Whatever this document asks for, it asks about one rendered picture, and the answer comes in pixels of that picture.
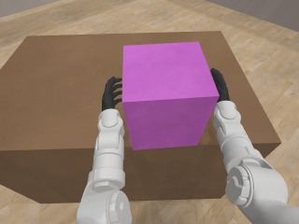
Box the right robot upper arm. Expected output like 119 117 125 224
225 164 299 224

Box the robot left forearm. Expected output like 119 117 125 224
77 108 125 224

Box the robot left hand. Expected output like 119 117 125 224
102 77 122 112

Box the robot right forearm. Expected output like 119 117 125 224
212 101 289 200

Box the pedestal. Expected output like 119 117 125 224
0 31 282 204

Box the carton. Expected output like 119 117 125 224
121 41 220 150

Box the left robot upper arm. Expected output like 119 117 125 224
77 189 133 224

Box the robot right hand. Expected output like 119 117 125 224
209 67 230 103

